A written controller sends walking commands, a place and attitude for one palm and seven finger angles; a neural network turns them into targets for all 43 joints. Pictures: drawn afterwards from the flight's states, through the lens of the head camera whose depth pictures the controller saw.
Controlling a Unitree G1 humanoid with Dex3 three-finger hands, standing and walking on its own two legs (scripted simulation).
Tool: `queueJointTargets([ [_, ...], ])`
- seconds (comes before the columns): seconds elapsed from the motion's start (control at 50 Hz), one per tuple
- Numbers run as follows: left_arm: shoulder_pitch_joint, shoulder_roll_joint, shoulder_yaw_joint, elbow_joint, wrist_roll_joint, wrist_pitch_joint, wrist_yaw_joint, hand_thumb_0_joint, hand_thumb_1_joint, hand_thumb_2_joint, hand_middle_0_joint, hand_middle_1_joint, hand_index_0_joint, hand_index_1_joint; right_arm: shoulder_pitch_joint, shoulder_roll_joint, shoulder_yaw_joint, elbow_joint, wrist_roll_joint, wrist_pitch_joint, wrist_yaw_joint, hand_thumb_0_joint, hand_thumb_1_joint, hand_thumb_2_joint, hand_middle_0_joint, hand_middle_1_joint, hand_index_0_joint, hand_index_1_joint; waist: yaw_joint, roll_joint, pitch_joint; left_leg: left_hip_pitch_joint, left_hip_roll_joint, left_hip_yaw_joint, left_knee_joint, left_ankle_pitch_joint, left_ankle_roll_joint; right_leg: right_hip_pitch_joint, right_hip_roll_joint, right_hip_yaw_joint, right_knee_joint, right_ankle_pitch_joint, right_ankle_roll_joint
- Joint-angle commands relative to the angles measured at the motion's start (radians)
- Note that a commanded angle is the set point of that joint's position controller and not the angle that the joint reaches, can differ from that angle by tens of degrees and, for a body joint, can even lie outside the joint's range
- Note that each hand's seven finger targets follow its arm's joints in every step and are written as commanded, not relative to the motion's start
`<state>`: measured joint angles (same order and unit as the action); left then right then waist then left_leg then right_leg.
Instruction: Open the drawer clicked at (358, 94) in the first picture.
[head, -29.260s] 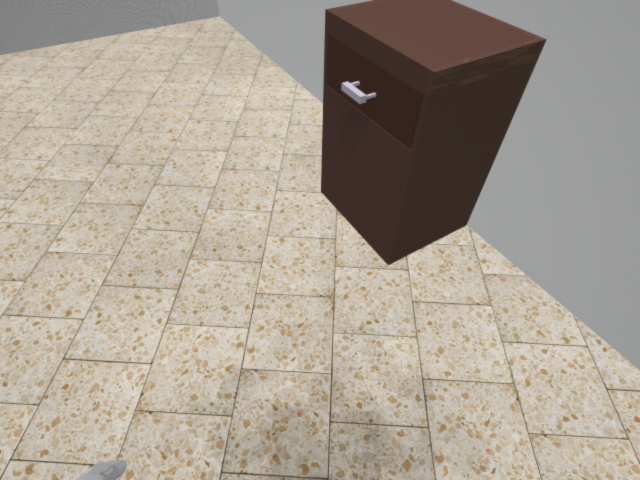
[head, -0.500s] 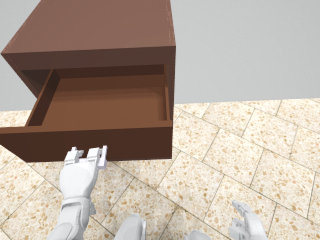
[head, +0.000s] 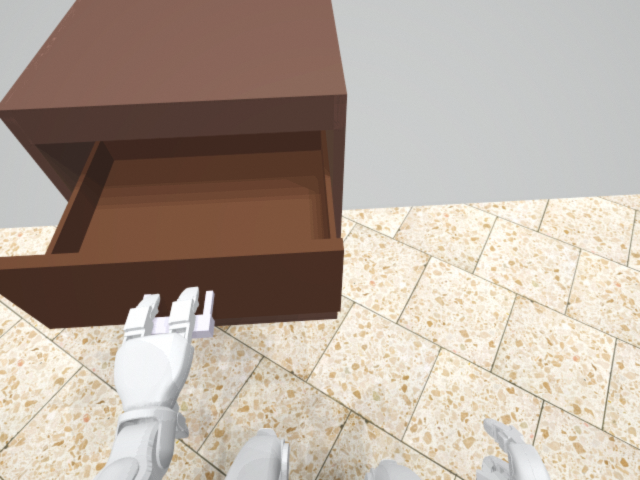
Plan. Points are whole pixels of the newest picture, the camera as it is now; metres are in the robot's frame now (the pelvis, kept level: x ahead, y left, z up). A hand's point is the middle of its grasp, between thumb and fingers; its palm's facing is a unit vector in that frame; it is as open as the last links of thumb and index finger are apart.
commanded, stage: lift the hand off the handle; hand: left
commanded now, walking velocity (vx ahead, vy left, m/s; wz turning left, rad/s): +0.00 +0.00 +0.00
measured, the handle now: (176, 313) +0.34 +0.23 -0.03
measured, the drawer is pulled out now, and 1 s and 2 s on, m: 0.24 0.21 0.21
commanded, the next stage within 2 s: none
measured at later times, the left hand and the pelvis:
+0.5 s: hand (156, 353) +0.28 +0.24 -0.03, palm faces -0.02 -0.09 -1.00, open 16.1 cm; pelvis +0.01 +0.01 +0.02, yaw +0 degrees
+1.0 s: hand (149, 347) +0.27 +0.23 +0.01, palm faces +0.01 -0.11 -0.99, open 16.2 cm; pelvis +0.02 +0.02 +0.04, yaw +0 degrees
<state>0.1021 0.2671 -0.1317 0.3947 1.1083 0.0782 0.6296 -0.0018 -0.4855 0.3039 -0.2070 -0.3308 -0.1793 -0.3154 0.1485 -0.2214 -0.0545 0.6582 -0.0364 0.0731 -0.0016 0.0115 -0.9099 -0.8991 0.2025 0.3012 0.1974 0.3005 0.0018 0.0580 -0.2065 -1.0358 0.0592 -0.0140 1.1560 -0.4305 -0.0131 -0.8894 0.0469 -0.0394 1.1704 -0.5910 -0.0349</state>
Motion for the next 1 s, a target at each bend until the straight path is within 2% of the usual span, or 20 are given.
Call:
queueJointTargets([
  [0.0, -0.225, 0.195, 0.129, -0.118, -0.013, 0.038, 0.029, 0.000, -0.500, 0.300, -0.150, -0.300, -0.150, -0.300, -0.062, -0.113, -0.025, -0.130, 0.005, -0.047, -0.026, 0.000, -0.900, -0.900, 0.200, 0.300, 0.200, 0.300, -0.004, -0.056, -0.215, 0.307, -0.061, 0.032, -0.131, 0.088, 0.056, 0.017, 0.011, 0.027, -0.258, 0.233, 0.005],
  [0.06, -0.264, 0.194, 0.124, -0.073, -0.012, 0.031, 0.018, 0.000, -0.500, 0.300, -0.150, -0.300, -0.150, -0.300, -0.053, -0.108, -0.021, -0.126, 0.008, -0.049, -0.035, 0.000, -0.900, -0.900, 0.200, 0.300, 0.200, 0.300, -0.005, -0.053, -0.199, 0.307, -0.062, 0.028, -0.136, 0.070, 0.056, 0.003, 0.012, 0.024, -0.267, 0.196, 0.005],
  [0.1, -0.300, 0.202, 0.128, -0.057, -0.012, 0.019, 0.016, 0.000, -0.500, 0.300, -0.150, -0.300, -0.150, -0.300, -0.051, -0.106, -0.020, -0.122, 0.008, -0.054, -0.038, 0.000, -0.900, -0.900, 0.200, 0.300, 0.200, 0.300, -0.002, -0.053, -0.213, 0.307, -0.064, 0.029, -0.131, 0.070, 0.057, 0.001, 0.011, 0.026, -0.266, 0.193, 0.006],
  [0.12, -0.310, 0.210, 0.134, -0.055, -0.012, 0.017, 0.013, 0.000, -0.500, 0.300, -0.150, -0.300, -0.150, -0.300, -0.049, -0.110, -0.019, -0.121, 0.007, -0.054, -0.039, 0.000, -0.900, -0.900, 0.200, 0.300, 0.200, 0.300, 0.003, -0.018, -0.222, 0.320, -0.063, 0.026, -0.138, 0.081, 0.055, 0.001, 0.012, 0.025, -0.265, 0.199, 0.001],
  [0.24, -0.292, 0.206, 0.133, -0.102, -0.017, 0.019, 0.010, 0.000, -0.500, 0.300, -0.150, -0.300, -0.150, -0.300, -0.047, -0.109, -0.021, -0.135, 0.008, -0.045, -0.036, 0.000, -0.900, -0.900, 0.200, 0.300, 0.200, 0.300, 0.017, -0.019, -0.284, 0.379, -0.064, 0.024, -0.151, 0.148, 0.053, 0.047, 0.018, 0.019, -0.262, 0.267, 0.000],
  [0.3, -0.281, 0.140, 0.063, -0.132, -0.017, 0.032, -0.006, 0.000, -0.500, 0.300, -0.150, -0.300, -0.150, -0.300, -0.038, -0.110, -0.026, -0.143, 0.011, -0.045, -0.032, 0.000, -0.900, -0.900, 0.200, 0.300, 0.200, 0.300, -0.007, -0.011, -0.253, 0.420, -0.059, 0.018, -0.175, 0.152, 0.053, 0.038, 0.021, 0.006, -0.281, 0.262, -0.003],
  [0.34, -0.268, 0.153, 0.066, -0.156, -0.020, 0.034, -0.022, 0.000, -0.500, 0.300, -0.150, -0.300, -0.150, -0.300, -0.042, -0.114, -0.024, -0.144, 0.012, -0.041, -0.032, 0.000, -0.900, -0.900, 0.200, 0.300, 0.200, 0.300, -0.001, -0.018, -0.277, 0.440, -0.056, 0.018, -0.186, 0.173, 0.052, 0.062, 0.019, 0.009, -0.287, 0.288, -0.002],
  [0.36, -0.229, 0.123, 0.036, -0.160, -0.026, 0.040, -0.032, 0.000, -0.500, 0.300, -0.150, -0.300, -0.150, -0.300, -0.033, -0.113, -0.026, -0.152, 0.013, -0.042, -0.031, 0.000, -0.900, -0.900, 0.200, 0.300, 0.200, 0.300, -0.006, -0.010, -0.252, 0.448, -0.057, 0.016, -0.196, 0.180, 0.052, 0.071, 0.021, 0.002, -0.294, 0.298, -0.006],
  [0.4, -0.213, 0.131, 0.040, -0.174, -0.035, 0.035, -0.047, 0.000, -0.500, 0.300, -0.150, -0.300, -0.150, -0.300, -0.035, -0.116, -0.026, -0.151, 0.014, -0.037, -0.031, 0.000, -0.900, -0.900, 0.200, 0.300, 0.200, 0.300, -0.011, -0.033, -0.232, 0.455, -0.055, 0.014, -0.207, 0.182, 0.054, 0.078, 0.020, 0.001, -0.307, 0.302, -0.004],
  [0.44, -0.183, 0.157, 0.065, -0.198, -0.033, 0.028, -0.052, 0.000, -0.500, 0.300, -0.150, -0.300, -0.150, -0.300, -0.040, -0.118, -0.021, -0.157, 0.012, -0.030, -0.029, 0.000, -0.900, -0.900, 0.200, 0.300, 0.200, 0.300, 0.002, -0.028, -0.240, 0.458, -0.055, 0.015, -0.217, 0.192, 0.052, 0.093, 0.019, -0.002, -0.307, 0.311, -0.004],
  [0.52, -0.173, 0.169, 0.083, -0.209, -0.023, 0.019, -0.046, 0.000, -0.500, 0.300, -0.150, -0.300, -0.150, -0.300, -0.037, -0.122, -0.025, -0.159, 0.008, -0.027, -0.026, 0.000, -0.900, -0.900, 0.200, 0.300, 0.200, 0.300, 0.000, -0.007, -0.195, 0.465, -0.052, 0.012, -0.232, 0.188, 0.051, 0.085, 0.021, -0.008, -0.319, 0.295, -0.010],
  [0.58, -0.206, 0.160, 0.071, -0.251, -0.018, 0.014, -0.037, 0.000, -0.500, 0.300, -0.150, -0.300, -0.150, -0.300, -0.039, -0.120, -0.028, -0.161, 0.005, -0.026, -0.020, 0.000, -0.900, -0.900, 0.200, 0.300, 0.200, 0.300, -0.004, 0.007, -0.225, 0.500, -0.050, 0.012, -0.233, 0.205, 0.050, 0.080, 0.021, -0.013, -0.314, 0.300, -0.009],
  [0.62, -0.153, 0.163, 0.079, -0.278, -0.024, 0.024, -0.037, 0.000, -0.500, 0.300, -0.150, -0.300, -0.150, -0.300, -0.040, -0.123, -0.030, -0.174, 0.005, -0.026, -0.018, 0.000, -0.900, -0.900, 0.200, 0.300, 0.200, 0.300, 0.012, 0.038, -0.245, 0.529, -0.049, 0.008, -0.249, 0.240, 0.047, 0.105, 0.025, -0.018, -0.315, 0.320, -0.016],
  [0.66, -0.129, 0.115, 0.028, -0.289, -0.029, 0.037, -0.042, 0.000, -0.500, 0.300, -0.150, -0.300, -0.150, -0.300, -0.040, -0.118, -0.030, -0.181, 0.007, -0.023, -0.012, 0.000, -0.900, -0.900, 0.200, 0.300, 0.200, 0.300, -0.005, 0.027, -0.223, 0.546, -0.048, 0.010, -0.253, 0.248, 0.048, 0.109, 0.025, -0.021, -0.326, 0.332, -0.013],
  [0.72, -0.125, 0.136, 0.042, -0.265, -0.037, 0.062, -0.063, 0.000, -0.500, 0.300, -0.150, -0.300, -0.150, -0.300, -0.046, -0.126, -0.024, -0.183, 0.012, -0.013, -0.012, 0.000, -0.900, -0.900, 0.200, 0.300, 0.200, 0.300, -0.005, -0.020, -0.187, 0.530, -0.047, 0.005, -0.277, 0.228, 0.049, 0.130, 0.025, -0.020, -0.350, 0.323, -0.012],
  [0.82, -0.131, 0.141, 0.030, -0.322, -0.035, 0.059, -0.090, 0.000, -0.500, 0.300, -0.150, -0.300, -0.150, -0.300, -0.055, -0.122, -0.019, -0.198, 0.015, -0.008, -0.013, 0.000, -0.900, -0.900, 0.200, 0.300, 0.200, 0.300, 0.003, 0.007, -0.194, 0.574, -0.047, 0.006, -0.304, 0.244, 0.048, 0.157, 0.024, -0.019, -0.366, 0.328, -0.014],
  [0.86, -0.131, 0.107, -0.007, -0.332, -0.032, 0.053, -0.095, 0.000, -0.500, 0.300, -0.150, -0.300, -0.150, -0.300, -0.056, -0.114, -0.018, -0.203, 0.016, -0.008, -0.010, 0.000, -0.900, -0.900, 0.200, 0.300, 0.200, 0.300, -0.006, 0.005, -0.173, 0.587, -0.048, 0.005, -0.307, 0.241, 0.050, 0.151, 0.023, -0.023, -0.370, 0.321, -0.013],
  [0.94, -0.110, 0.148, 0.035, -0.350, -0.025, 0.044, -0.099, 0.000, -0.500, 0.300, -0.150, -0.300, -0.150, -0.300, -0.069, -0.114, -0.012, -0.210, 0.013, 0.000, -0.003, 0.000, -0.900, -0.900, 0.200, 0.300, 0.200, 0.300, 0.014, 0.000, -0.195, 0.593, -0.051, 0.012, -0.314, 0.253, 0.049, 0.180, 0.020, -0.018, -0.376, 0.343, -0.012],
  [0.96, -0.096, 0.126, 0.017, -0.341, -0.028, 0.048, -0.101, 0.000, -0.500, 0.300, -0.150, -0.300, -0.150, -0.300, -0.065, -0.111, -0.017, -0.213, 0.017, -0.002, -0.004, 0.000, -0.900, -0.900, 0.200, 0.300, 0.200, 0.300, 0.004, -0.003, -0.158, 0.589, -0.051, 0.012, -0.316, 0.248, 0.050, 0.180, 0.021, -0.022, -0.384, 0.342, -0.013],
  [0.98, -0.121, 0.147, 0.036, -0.352, -0.028, 0.044, -0.100, 0.000, -0.500, 0.300, -0.150, -0.300, -0.150, -0.300, -0.070, -0.113, -0.013, -0.210, 0.015, 0.000, -0.002, 0.000, -0.900, -0.900, 0.200, 0.300, 0.200, 0.300, 0.008, -0.011, -0.171, 0.589, -0.051, 0.014, -0.318, 0.242, 0.049, 0.180, 0.020, -0.018, -0.386, 0.337, -0.010],
])
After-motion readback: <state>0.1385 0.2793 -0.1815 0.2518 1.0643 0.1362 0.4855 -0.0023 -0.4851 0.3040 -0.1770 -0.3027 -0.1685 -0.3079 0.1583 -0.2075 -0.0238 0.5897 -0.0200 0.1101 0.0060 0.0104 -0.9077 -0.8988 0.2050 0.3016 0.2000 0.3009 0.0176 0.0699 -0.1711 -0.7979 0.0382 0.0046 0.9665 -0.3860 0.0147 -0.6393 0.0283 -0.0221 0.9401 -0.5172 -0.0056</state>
